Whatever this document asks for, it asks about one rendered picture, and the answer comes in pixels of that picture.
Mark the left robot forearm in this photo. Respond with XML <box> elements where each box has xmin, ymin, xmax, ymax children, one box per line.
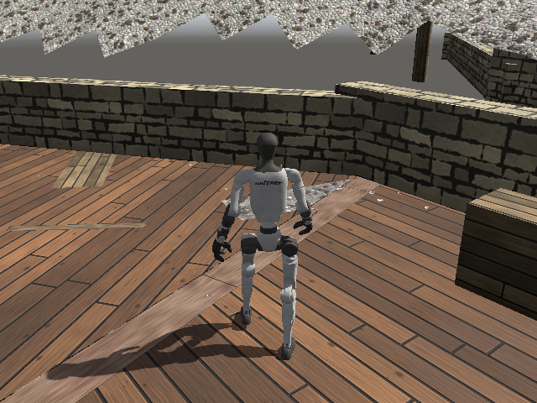
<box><xmin>216</xmin><ymin>204</ymin><xmax>235</xmax><ymax>243</ymax></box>

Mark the right robot forearm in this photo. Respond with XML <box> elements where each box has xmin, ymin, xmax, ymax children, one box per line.
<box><xmin>300</xmin><ymin>200</ymin><xmax>312</xmax><ymax>225</ymax></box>

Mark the robot left hand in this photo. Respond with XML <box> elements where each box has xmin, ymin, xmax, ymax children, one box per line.
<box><xmin>212</xmin><ymin>239</ymin><xmax>232</xmax><ymax>262</ymax></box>

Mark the robot right upper arm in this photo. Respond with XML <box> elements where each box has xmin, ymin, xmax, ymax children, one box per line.
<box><xmin>284</xmin><ymin>168</ymin><xmax>309</xmax><ymax>213</ymax></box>

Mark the robot foot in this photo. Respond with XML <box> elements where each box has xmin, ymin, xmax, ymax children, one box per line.
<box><xmin>240</xmin><ymin>306</ymin><xmax>252</xmax><ymax>325</ymax></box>
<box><xmin>281</xmin><ymin>337</ymin><xmax>296</xmax><ymax>360</ymax></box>

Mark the left robot foot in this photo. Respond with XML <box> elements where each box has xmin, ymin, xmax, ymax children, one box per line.
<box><xmin>240</xmin><ymin>306</ymin><xmax>252</xmax><ymax>325</ymax></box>

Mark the robot right hand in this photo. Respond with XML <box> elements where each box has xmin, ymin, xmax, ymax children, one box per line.
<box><xmin>293</xmin><ymin>220</ymin><xmax>313</xmax><ymax>235</ymax></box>

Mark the right robot foot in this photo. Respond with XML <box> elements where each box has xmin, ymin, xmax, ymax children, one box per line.
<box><xmin>281</xmin><ymin>337</ymin><xmax>296</xmax><ymax>360</ymax></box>

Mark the robot left upper arm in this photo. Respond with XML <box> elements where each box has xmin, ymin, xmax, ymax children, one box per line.
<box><xmin>227</xmin><ymin>170</ymin><xmax>251</xmax><ymax>217</ymax></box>

